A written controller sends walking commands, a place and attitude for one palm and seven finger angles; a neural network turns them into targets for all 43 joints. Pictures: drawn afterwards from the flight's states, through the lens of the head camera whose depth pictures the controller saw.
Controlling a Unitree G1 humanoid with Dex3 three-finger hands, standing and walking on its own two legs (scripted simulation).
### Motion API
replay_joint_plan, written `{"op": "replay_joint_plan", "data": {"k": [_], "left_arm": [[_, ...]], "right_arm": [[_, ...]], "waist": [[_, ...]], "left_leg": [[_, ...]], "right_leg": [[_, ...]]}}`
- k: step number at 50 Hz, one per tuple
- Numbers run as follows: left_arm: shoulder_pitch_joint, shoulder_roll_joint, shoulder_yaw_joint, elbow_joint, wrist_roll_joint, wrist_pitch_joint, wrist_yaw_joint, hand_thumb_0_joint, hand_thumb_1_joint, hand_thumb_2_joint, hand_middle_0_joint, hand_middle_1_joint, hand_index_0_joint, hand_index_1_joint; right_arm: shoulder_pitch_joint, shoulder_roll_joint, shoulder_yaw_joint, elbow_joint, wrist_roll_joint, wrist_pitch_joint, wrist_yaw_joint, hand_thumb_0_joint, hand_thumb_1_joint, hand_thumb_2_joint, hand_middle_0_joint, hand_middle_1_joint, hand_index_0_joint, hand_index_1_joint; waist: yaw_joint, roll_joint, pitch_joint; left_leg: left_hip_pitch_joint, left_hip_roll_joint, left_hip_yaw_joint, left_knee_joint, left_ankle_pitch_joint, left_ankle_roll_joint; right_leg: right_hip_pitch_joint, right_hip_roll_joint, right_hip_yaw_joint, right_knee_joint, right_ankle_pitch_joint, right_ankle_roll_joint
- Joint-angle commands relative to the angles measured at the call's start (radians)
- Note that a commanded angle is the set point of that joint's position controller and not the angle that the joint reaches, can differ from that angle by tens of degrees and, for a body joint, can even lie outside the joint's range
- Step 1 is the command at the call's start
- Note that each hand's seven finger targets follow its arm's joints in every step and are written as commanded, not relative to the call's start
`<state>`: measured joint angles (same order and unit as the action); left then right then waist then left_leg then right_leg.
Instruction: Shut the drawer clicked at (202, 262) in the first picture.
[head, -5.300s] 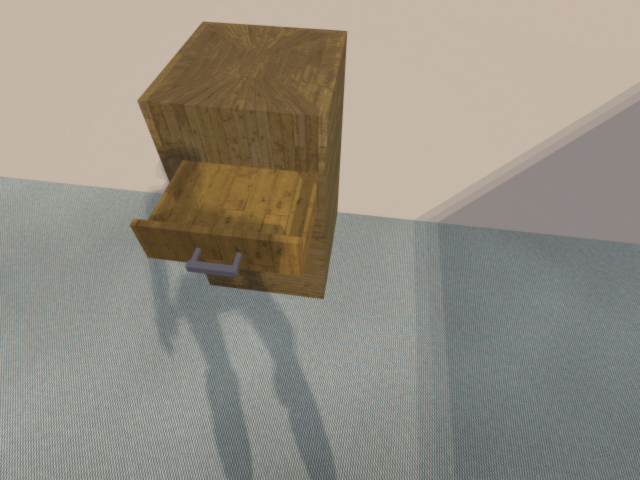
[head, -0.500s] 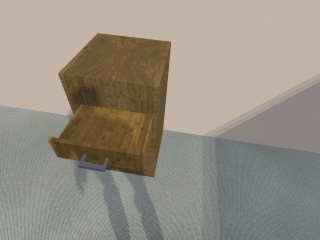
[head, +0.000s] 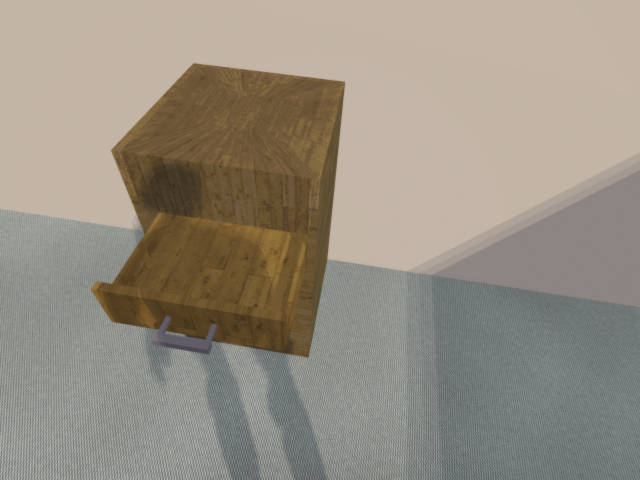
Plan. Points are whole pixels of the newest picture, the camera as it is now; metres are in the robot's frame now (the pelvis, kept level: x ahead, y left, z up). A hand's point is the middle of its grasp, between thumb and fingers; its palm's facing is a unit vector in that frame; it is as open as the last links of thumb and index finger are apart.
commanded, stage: look again from close up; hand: left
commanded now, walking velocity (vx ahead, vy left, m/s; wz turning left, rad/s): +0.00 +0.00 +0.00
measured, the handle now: (185, 334) +0.42 +0.29 -0.23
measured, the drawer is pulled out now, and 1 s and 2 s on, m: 0.23 0.23 0.23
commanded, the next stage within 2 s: shuffle to correct the standing spot in 0.14 s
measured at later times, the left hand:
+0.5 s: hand out of the picture +0.03 +0.16 -0.18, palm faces -0.01 -0.99 -0.15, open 7.4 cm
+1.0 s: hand out of the picture +0.06 +0.24 -0.18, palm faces -0.03 -0.95 -0.30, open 7.4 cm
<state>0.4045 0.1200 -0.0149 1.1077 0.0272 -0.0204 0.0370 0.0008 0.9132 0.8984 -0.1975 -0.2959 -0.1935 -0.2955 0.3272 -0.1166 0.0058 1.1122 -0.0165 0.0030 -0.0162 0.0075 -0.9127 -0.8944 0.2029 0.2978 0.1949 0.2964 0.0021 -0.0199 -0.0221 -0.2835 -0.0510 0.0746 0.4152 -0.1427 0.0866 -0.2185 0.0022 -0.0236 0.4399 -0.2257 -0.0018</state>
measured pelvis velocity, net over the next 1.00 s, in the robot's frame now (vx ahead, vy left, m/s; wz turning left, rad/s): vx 0.03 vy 0.05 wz -0.10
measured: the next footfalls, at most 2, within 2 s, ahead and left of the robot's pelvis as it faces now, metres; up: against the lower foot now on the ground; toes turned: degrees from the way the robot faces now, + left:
left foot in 1.24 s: +0.12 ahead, +0.26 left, +0.00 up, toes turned -2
right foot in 1.42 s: +0.06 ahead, +0.01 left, +0.00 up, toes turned -6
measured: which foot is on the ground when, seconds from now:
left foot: down 0.00-0.98, up 1.00-1.00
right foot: down 0.00-1.00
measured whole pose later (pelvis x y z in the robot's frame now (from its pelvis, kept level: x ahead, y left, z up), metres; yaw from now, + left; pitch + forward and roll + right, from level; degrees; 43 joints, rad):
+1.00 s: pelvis +0.03 +0.05 -0.02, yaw -6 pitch +1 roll +1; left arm 0.31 0.16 0.03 0.99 0.04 0.02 0.06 0.00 0.91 0.90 -0.20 -0.30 -0.19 -0.30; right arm 0.23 -0.20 -0.03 0.94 -0.02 0.06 0.00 0.01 -0.91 -0.89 0.20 0.30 0.20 0.30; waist 0.03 0.04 0.03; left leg -0.33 -0.10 0.20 0.62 -0.34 0.07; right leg -0.28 -0.09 -0.07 0.65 -0.38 -0.02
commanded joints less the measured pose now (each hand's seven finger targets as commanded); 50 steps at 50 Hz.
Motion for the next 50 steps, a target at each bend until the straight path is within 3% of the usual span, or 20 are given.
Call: {"op": "replay_joint_plan", "data": {"k": [1, 4, 13, 19, 23, 27, 31, 35, 37, 40, 42, 45, 46, 47, 48, 49, 50], "left_arm": [[0.095, 0.061, 0.008, -0.009, -0.007, -0.012, 0.006, 0.0, 0.9, 0.9, -0.2, -0.3, -0.2, -0.3], [0.084, 0.059, 0.004, -0.006, -0.009, -0.016, 0.007, 0.0, 0.9, 0.9, -0.2, -0.3, -0.2, -0.3], [0.064, 0.068, 0.004, -0.001, -0.011, -0.017, 0.009, 0.0, 0.9, 0.9, -0.2, -0.3, -0.2, -0.3], [0.049, 0.102, 0.024, -0.014, -0.009, -0.013, 0.013, 0.0, 0.9, 0.9, -0.2, -0.3, -0.2, -0.3], [0.04, 0.123, 0.039, -0.03, -0.008, -0.008, 0.018, 0.0, 0.9, 0.9, -0.2, -0.3, -0.2, -0.3], [0.035, 0.141, 0.051, -0.05, -0.007, -0.001, 0.024, 0.0, 0.9, 0.9, -0.2, -0.3, -0.2, -0.3], [0.016, 0.163, 0.065, -0.08, -0.006, 0.013, 0.028, 0.0, 0.9, 0.9, -0.2, -0.3, -0.2, -0.3], [-0.004, 0.168, 0.07, -0.109, -0.004, 0.025, 0.031, 0.0, 0.9, 0.9, -0.2, -0.3, -0.2, -0.3], [-0.011, 0.164, 0.072, -0.121, -0.004, 0.032, 0.031, 0.0, 0.9, 0.9, -0.2, -0.3, -0.2, -0.3], [-0.024, 0.142, 0.067, -0.131, 0.001, 0.043, 0.029, 0.0, 0.9, 0.9, -0.2, -0.3, -0.2, -0.3], [-0.026, 0.133, 0.069, -0.132, 0.001, 0.048, 0.028, 0.0, 0.9, 0.9, -0.2, -0.3, -0.2, -0.3], [0.006, 0.123, 0.068, -0.127, 0.002, 0.048, 0.027, 0.0, 0.9, 0.9, -0.2, -0.3, -0.2, -0.3], [0.04, 0.125, 0.07, -0.119, 0.0, 0.045, 0.029, 0.0, 0.9, 0.9, -0.2, -0.3, -0.2, -0.3], [0.091, 0.136, 0.073, -0.109, 0.0, 0.04, 0.032, 0.0, 0.9, 0.9, -0.2, -0.3, -0.2, -0.3], [0.118, 0.196, 0.086, -0.106, 0.009, 0.031, 0.039, 0.0, 0.9, 0.9, -0.2, -0.3, -0.2, -0.3], [0.07, 0.273, 0.097, -0.132, 0.01, 0.024, 0.044, 0.0, 0.9, 0.9, -0.2, -0.3, -0.2, -0.3], [0.046, 0.27, 0.104, -0.137, 0.004, 0.01, 0.051, 0.0, 0.9, 0.9, -0.2, -0.3, -0.2, -0.3]], "right_arm": [[0.044, -0.108, -0.014, -0.027, 0.005, -0.024, -0.007, 0.0, -0.9, -0.9, 0.2, 0.3, 0.2, 0.3], [0.048, -0.101, -0.011, -0.02, 0.006, -0.026, -0.008, 0.0, -0.9, -0.9, 0.2, 0.3, 0.2, 0.3], [0.049, -0.099, -0.003, -0.006, 0.008, -0.037, -0.012, 0.0, -0.9, -0.9, 0.2, 0.3, 0.2, 0.3], [0.04, -0.113, -0.01, -0.026, 0.008, -0.024, -0.008, 0.0, -0.9, -0.9, 0.2, 0.3, 0.2, 0.3], [0.032, -0.124, -0.016, -0.054, 0.006, -0.019, -0.007, 0.0, -0.9, -0.9, 0.2, 0.3, 0.2, 0.3], [0.028, -0.134, -0.022, -0.084, 0.005, -0.013, -0.006, 0.0, -0.9, -0.9, 0.2, 0.3, 0.2, 0.3], [0.024, -0.158, -0.033, -0.128, 0.002, 0.001, -0.006, 0.0, -0.9, -0.9, 0.2, 0.3, 0.2, 0.3], [0.015, -0.186, -0.045, -0.171, -0.002, 0.015, -0.003, 0.0, -0.9, -0.9, 0.2, 0.3, 0.2, 0.3], [0.011, -0.199, -0.051, -0.189, -0.005, 0.022, -0.002, 0.0, -0.9, -0.9, 0.2, 0.3, 0.2, 0.3], [-0.005, -0.196, -0.05, -0.208, -0.007, 0.025, 0.002, 0.0, -0.9, -0.9, 0.2, 0.3, 0.2, 0.3], [-0.029, -0.198, -0.048, -0.219, -0.011, 0.028, 0.002, 0.0, -0.9, -0.9, 0.2, 0.3, 0.2, 0.3], [-0.071, -0.202, -0.048, -0.226, -0.012, 0.029, 0.003, 0.0, -0.9, -0.9, 0.2, 0.3, 0.2, 0.3], [-0.08, -0.205, -0.048, -0.228, -0.01, 0.031, 0.005, 0.0, -0.9, -0.9, 0.2, 0.3, 0.2, 0.3], [-0.097, -0.206, -0.049, -0.234, -0.005, 0.033, 0.008, 0.0, -0.9, -0.9, 0.2, 0.3, 0.2, 0.3], [-0.11, -0.18, -0.052, -0.252, 0.004, 0.039, 0.012, 0.0, -0.9, -0.9, 0.2, 0.3, 0.2, 0.3], [-0.107, -0.165, -0.059, -0.267, 0.002, 0.037, 0.017, 0.0, -0.9, -0.9, 0.2, 0.3, 0.2, 0.3], [-0.142, -0.192, -0.063, -0.26, -0.014, 0.047, 0.02, 0.0, -0.9, -0.9, 0.2, 0.3, 0.2, 0.3]], "waist": [[0.006, 0.021, 0.098], [0.0, 0.001, 0.096], [0.004, 0.015, 0.065], [0.012, 0.014, 0.081], [0.017, -0.012, 0.072], [0.021, -0.008, 0.062], [0.02, 0.013, 0.062], [0.019, 0.049, 0.044], [0.018, 0.099, 0.047], [0.018, 0.116, 0.027], [0.022, 0.07, 0.024], [0.04, 0.047, 0.025], [0.056, 0.024, 0.017], [0.082, -0.013, 0.011], [0.091, -0.183, 0.041], [0.066, -0.292, 0.069], [0.066, -0.223, 0.059]], "left_leg": [[-0.015, 0.17, -0.214, -0.171, -0.258, -0.017], [0.015, 0.162, -0.19, -0.148, -0.19, -0.021], [0.084, 0.154, -0.144, -0.1, -0.003, -0.021], [0.07, 0.142, -0.099, -0.049, -0.002, -0.033], [0.057, 0.14, -0.074, -0.022, 0.022, -0.04], [0.054, 0.14, -0.074, 0.0, 0.074, -0.036], [0.066, 0.156, -0.09, 0.026, 0.143, -0.022], [0.089, 0.192, -0.143, 0.012, 0.192, 0.013], [0.108, 0.224, -0.188, -0.029, 0.195, 0.036], [0.113, 0.282, -0.222, -0.097, 0.232, 0.092], [0.068, 0.298, -0.219, -0.111, 0.206, 0.083], [0.029, 0.268, -0.17, -0.094, 0.206, 0.028], [-0.002, 0.256, -0.151, -0.063, 0.18, 0.005], [-0.062, 0.218, -0.127, 0.002, 0.091, -0.041], [-0.221, 0.106, -0.049, 0.178, -0.095, -0.121], [-0.308, 0.013, -0.016, 0.455, -0.342, -0.171], [-0.325, 0.052, -0.088, 0.652, -0.382, -0.126]], "right_leg": [[-0.034, -0.081, 0.086, -0.085, -0.04, -0.039], [-0.035, -0.09, 0.098, -0.101, -0.021, -0.041], [0.007, -0.106, 0.1, -0.098, 0.082, -0.04], [0.004, -0.137, 0.171, -0.083, 0.098, -0.076], [0.029, -0.162, 0.208, -0.058, 0.191, -0.093], [0.036, -0.175, 0.205, -0.015, 0.249, -0.099], [-0.01, -0.17, 0.173, 0.043, 0.213, -0.095], [-0.067, -0.129, 0.117, 0.116, 0.09, -0.079], [-0.121, -0.093, 0.075, 0.184, -0.077, -0.068], [-0.172, -0.07, 0.001, 0.385, -0.265, -0.042], [-0.158, -0.086, -0.011, 0.451, -0.293, -0.039], [-0.088, -0.101, -0.035, 0.32, -0.242, -0.038], [-0.019, -0.112, -0.036, 0.224, -0.184, -0.042], [0.072, -0.144, -0.003, 0.074, -0.096, -0.06], [0.144, -0.323, 0.24, -0.092, -0.044, -0.148], [0.098, -0.562, 0.505, -0.187, 0.118, -0.268], [0.073, -0.552, 0.457, -0.165, 0.302, -0.293]]}}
